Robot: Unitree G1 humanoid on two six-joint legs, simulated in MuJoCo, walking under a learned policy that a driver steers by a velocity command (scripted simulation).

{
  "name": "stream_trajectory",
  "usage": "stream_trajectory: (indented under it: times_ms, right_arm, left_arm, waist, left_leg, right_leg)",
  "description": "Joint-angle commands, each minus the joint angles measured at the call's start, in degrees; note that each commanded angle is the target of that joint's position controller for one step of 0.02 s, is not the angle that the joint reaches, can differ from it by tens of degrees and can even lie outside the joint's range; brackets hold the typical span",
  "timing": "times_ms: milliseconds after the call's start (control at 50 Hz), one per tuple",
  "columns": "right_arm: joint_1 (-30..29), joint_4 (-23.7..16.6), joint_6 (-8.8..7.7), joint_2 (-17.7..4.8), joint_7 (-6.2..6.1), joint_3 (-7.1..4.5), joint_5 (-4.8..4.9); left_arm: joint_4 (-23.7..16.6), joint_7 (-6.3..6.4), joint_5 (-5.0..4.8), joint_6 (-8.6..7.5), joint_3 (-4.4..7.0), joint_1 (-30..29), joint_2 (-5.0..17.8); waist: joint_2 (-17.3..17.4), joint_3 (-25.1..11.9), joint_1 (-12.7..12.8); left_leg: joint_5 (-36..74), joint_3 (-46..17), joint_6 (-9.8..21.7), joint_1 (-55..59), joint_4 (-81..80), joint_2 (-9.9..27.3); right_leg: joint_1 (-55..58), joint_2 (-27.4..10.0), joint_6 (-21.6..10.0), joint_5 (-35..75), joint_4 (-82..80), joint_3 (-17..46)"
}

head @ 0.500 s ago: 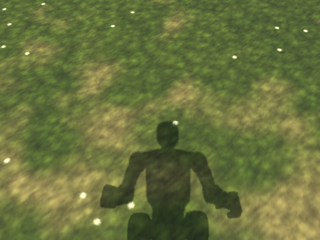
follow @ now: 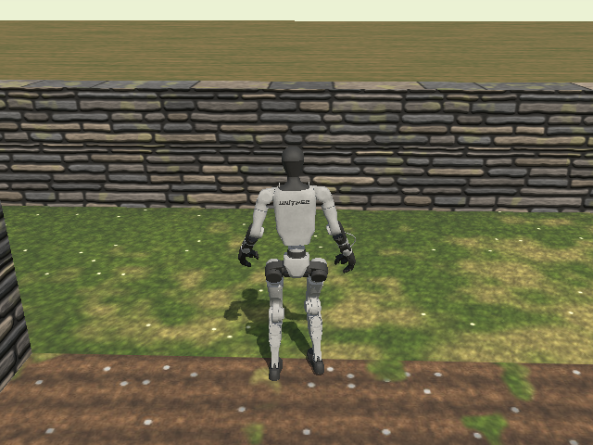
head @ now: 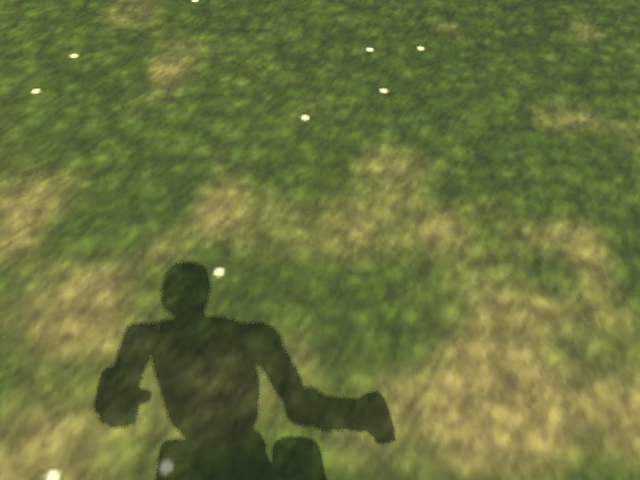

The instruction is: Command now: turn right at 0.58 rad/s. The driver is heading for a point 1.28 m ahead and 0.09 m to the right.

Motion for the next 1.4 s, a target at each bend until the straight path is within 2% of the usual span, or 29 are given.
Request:
stream_trajectory:
  times_ms: [20,60,140,240,340,360,380,400,420,460,500,540,700,800,820,840,860,880,960,1040,1120,1180,1200,1220,1240,1260,1280,1320,1400]
  right_arm:
    - [-4.59,-5.87,-0.85,-8.02,-0.62,-1.84,-0.61]
    - [-5.69,-6.56,-0.57,-6.41,-1.28,-1.2,0.97]
    - [-0.22,-5.91,0.59,-7.46,-2.5,-1.33,0.37]
    - [-0.29,-6.29,1.2,-11.23,-1.78,-2.72,0.95]
    - [-1.88,-5.93,0.92,-12.12,-0.66,-3.15,2.98]
    - [-1.1,-5.37,0.74,-10.9,-0.54,-2.85,3.34]
    - [2.06,-4.3,0.51,-8.32,-0.22,-2.23,2.42]
    - [1.73,-7.12,0.36,-3.97,0.21,-0.52,-1.3]
    - [-4.56,-8.91,0.14,-6.81,-0.43,-1.31,-0.39]
    - [-4.56,-7.88,0.74,-8.78,-1.02,-2.08,1.72]
    - [-2.27,-6.23,1.27,-8.92,-1.47,-2.33,0.87]
    - [-0.41,-5.44,1.33,-7.81,-1.14,-2.05,1.21]
    - [-2.46,-6.12,1.35,-5.91,-0.48,-0.62,1.56]
    - [2.63,-4.08,-0.66,-5.14,0.48,-0.17,1.87]
    - [5.9,-3.51,-1.34,-5.97,0.34,-0.22,1.81]
    - [9.6,-2.33,-1.96,-9.78,0.22,-1.05,1.67]
    - [13.01,-1.24,-2.56,-12.74,0.66,-2.06,1.32]
    - [12.34,-1.71,-3.16,-11.67,0.56,-1.76,0.51]
    - [10.55,-2.1,-4.02,-7.8,-0.32,-0.57,1.99]
    - [11.12,-2.29,-3.4,-8.46,-0.22,-0.73,2.09]
    - [13.27,-1.82,-3.09,-11.33,0.37,-1.5,2.99]
    - [12.03,-1.67,-2.7,-11.49,0.46,-1.4,3.08]
    - [12.37,-1.5,-2.74,-9.6,0.48,-0.72,2.69]
    - [12.16,-3.01,-2.88,-5.88,0.44,0.76,1.34]
    - [15.79,-5.7,-4.0,-0.96,0.08,2.13,2.12]
    - [13.21,-5.08,-4.9,-7.32,0.17,0.58,3.55]
    - [9.22,-5.93,-5.35,-9.32,0.65,-0.07,4.32]
    - [6.61,-5.72,-5.51,-7.7,0.76,0.12,2.65]
    - [7.99,-4.5,-3.39,-5.06,1.37,0.43,2.68]
  left_arm:
    - [-3.14,-0.07,-0.06,-0.93,3.69,3.45,10.79]
    - [-1.66,0.13,0.02,0.25,3.09,4.86,7.78]
    - [-4.56,-0.39,-0.98,0.23,1.65,-0.8,4.48]
    - [-6.25,-1.65,-0.39,0.19,0.62,-2.12,3.17]
    - [-5.47,-2.71,-0.59,0.94,1.48,2.0,4.13]
    - [-4.42,-2.52,-0.46,0.94,1.99,4.45,4.71]
    - [-3.96,-1.93,-0.42,0.8,3.08,6.81,7.73]
    - [-5.49,-0.93,-0.03,0.46,4.52,7.88,15.4]
    - [-6.11,-1.77,2.07,-1.06,3.75,8.61,13.72]
    - [-5.1,-1.82,1.41,-2.78,2.38,3.37,9.61]
    - [-5.17,-1.14,0.21,-2.63,1.12,-0.77,7.04]
    - [-4.86,-0.63,0.9,-2.59,0.39,-1.19,5.95]
    - [-1.97,-0.99,1.45,-2.21,-0.07,-0.74,6.15]
    - [0.78,-1.39,0.31,-2.21,-0.77,0.7,6.01]
    - [0.46,-1.45,0.61,-2.68,-1.45,-0.53,3.99]
    - [-1.21,-1.56,0.92,-3.41,-2.02,-2.52,1.43]
    - [-2.58,-1.49,0.06,-4.47,-1.85,-4.71,1.5]
    - [-3.43,-1.38,-0.98,-5.25,-0.66,-7.38,5.0]
    - [-1.71,-2.64,-0.37,-6.76,-0.32,-5.63,3.17]
    - [-1.88,-3.98,-0.29,-7.38,-1.8,-8.25,-1.06]
    - [-2.48,-4.57,-0.98,-7.28,-1.47,-9.05,1.23]
    - [-0.24,-4.12,-0.93,-7.23,-0.06,-1.49,4.07]
    - [1.96,-3.56,-1.0,-7.14,1.23,5.95,6.36]
    - [3.57,-2.81,-0.41,-6.98,2.37,15.81,10.23]
    - [4.13,-3.22,0.73,-7.08,3.01,18.95,15.58]
    - [3.81,-3.54,0.27,-7.65,1.51,16.11,10.28]
    - [3.67,-3.45,0.08,-7.84,0.57,12.71,7.59]
    - [3.26,-3.59,0.71,-7.85,-0.18,7.69,5.15]
    - [4.32,-3.09,0.78,-9.13,-0.32,5.79,3.88]
  waist:
    - [11.46,-2.89,2.26]
    - [9.95,-1.9,1.72]
    - [12.0,-2.27,-2.16]
    - [13.45,-4.49,-3.14]
    - [13.16,-4.64,-0.36]
    - [11.45,-5.22,0.74]
    - [3.59,-6.44,0.8]
    - [-16.44,-6.93,-0.9]
    - [-12.19,-10.17,4.09]
    - [-5.53,-6.06,1.39]
    - [-4.38,-5.56,-0.56]
    - [-4.98,-6.99,-1.3]
    - [-5.89,-3.63,1.33]
    - [-3.71,-0.64,-0.91]
    - [-1.39,-0.81,-2.31]
    - [6.03,0.07,-2.72]
    - [15.27,1.37,-4.04]
    - [15.93,5.92,-5.46]
    - [9.96,5.0,-3.71]
    - [10.79,2.77,-4.81]
    - [11.28,3.7,-4.82]
    - [9.95,1.62,0.48]
    - [7.91,-2.61,4.06]
    - [0.05,-10.67,8.15]
    - [-17.51,-16.38,5.47]
    - [-10.75,-11.94,5.93]
    - [-7.95,-5.55,4.8]
    - [-1.68,-1.22,2.16]
    - [-2.09,0.03,-0.75]
  left_leg:
    - [16.06,-18.37,12.4,6.18,-13.13,20.35]
    - [16.31,-11.26,10.37,7.97,-12.11,16.41]
    - [20.29,-5.17,11.83,14.58,-12.26,15.68]
    - [23.56,-1.17,12.54,14.06,-11.62,18.52]
    - [23.07,2.02,9.43,11.8,-6.28,19.38]
    - [19.78,4.15,6.8,9.26,-2.32,17.9]
    - [11.0,8.85,2.18,1.86,6.91,14.51]
    - [-21.54,12.48,-3.99,-16.76,25.87,6.31]
    - [-25.7,2.55,-4.74,-20.76,36.13,2.59]
    - [-16.58,-0.09,-3.63,-21.05,38.91,4.88]
    - [-9.67,0.03,-4.33,-17.84,37.17,4.99]
    - [-5.94,0.67,-5.02,-14.05,36.15,3.99]
    - [-7.44,1.43,-4.53,-3.51,12.24,4.03]
    - [-4.03,5.28,0.47,8.52,-2.81,1.19]
    - [-5.72,0.31,3.01,12.82,-4.52,5.14]
    - [-15.77,-8.73,7.46,15.26,-8.53,11.18]
    - [-25.84,-24.85,13.65,15.1,-18.07,19.56]
    - [-25.92,-32.44,16.98,14.42,-22.12,24.36]
    - [-11.89,-18.71,12.15,20.31,-21.99,18.02]
    - [2.16,-6.2,10.19,13.81,-22.06,12.63]
    - [2.08,-6.35,10.44,11.07,-21.47,15.53]
    - [11.69,-4.26,8.13,9.16,-14.42,15.49]
    - [18.88,-0.89,6.42,6.97,-4.14,12.62]
    - [11.24,2.94,3.53,-1.92,14.82,8.95]
    - [-15.6,2.01,0.47,-19.29,34.11,-0.43]
    - [-15.99,-3.89,0.91,-25.23,41.73,2.13]
    - [-11.02,-2.94,2.22,-28.18,42.74,5.01]
    - [-2.47,-1.69,2.34,-25.19,38.11,8.66]
    - [4.05,-1.23,0.56,-21.32,33.42,10.09]
  right_leg:
    - [-8.93,-2.81,2.09,-5.67,22.83,-1.38]
    - [-10.8,-3.49,4.24,-0.46,28.18,-2.73]
    - [-12.75,-5.78,6.51,2.79,20.6,-7.32]
    - [-2.56,-8.65,5.76,0.61,6.16,-11.49]
    - [8.37,-7.12,1.09,8.32,-11.91,-15.2]
    - [14.0,-5.71,-0.74,13.7,-18.17,-15.39]
    - [23.23,-8.69,-3.2,25.36,-21.86,-9.01]
    - [32.79,-25.04,-11.16,51.1,-20.11,13.21]
    - [27.26,-29.85,-20.53,49.09,-22.02,18.98]
    - [23.18,-23.37,-15.7,39.64,-22.9,8.86]
    - [20.01,-19.77,-12.66,38.59,-22.79,4.46]
    - [18.84,-18.52,-12.74,39.24,-23.27,2.57]
    - [15.18,-18.11,-13.46,23.41,-23.89,5.23]
    - [6.65,-14.55,-10.06,-13.51,-25.58,9.13]
    - [2.36,-12.81,-8.1,-13.65,-21.14,8.12]
    - [-5.33,-7.0,-4.46,-10.58,-11.59,-1.52]
    - [-10.52,-1.96,-1.56,-6.23,1.5,-10.43]
    - [-17.06,-4.75,-0.96,-8.84,10.5,-8.01]
    - [-21.86,-9.91,-0.62,4.5,13.09,-7.67]
    - [-8.02,-8.39,1.33,13.16,-1.37,-12.82]
    - [-0.3,-7.84,0.55,15.1,-9.42,-13.19]
    - [11.61,-6.18,-2.26,16.1,-13.73,-14.37]
    - [21.23,-6.0,-3.89,15.38,-14.79,-13.93]
    - [35.19,-15.88,-7.34,10.58,-15.84,-2.18]
    - [44.95,-28.32,-15.9,-6.5,-26.81,28.19]
    - [41.02,-28.28,-15.53,-12.27,-31.12,31.75]
    - [35.83,-27.12,-13.98,-8.22,-30.44,23.52]
    - [26.72,-22.02,-12.65,5.58,-31.38,12.26]
    - [20.53,-19.38,-12.5,18.67,-35.81,0.63]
